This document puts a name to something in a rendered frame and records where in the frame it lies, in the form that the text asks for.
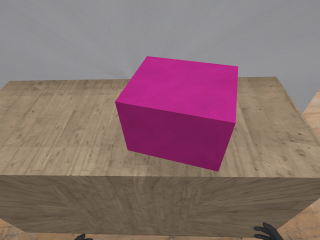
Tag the pedestal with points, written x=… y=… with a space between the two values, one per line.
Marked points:
x=65 y=167

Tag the robot right hand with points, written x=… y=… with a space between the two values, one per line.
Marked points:
x=269 y=230

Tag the carton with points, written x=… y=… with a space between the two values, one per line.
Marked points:
x=180 y=110

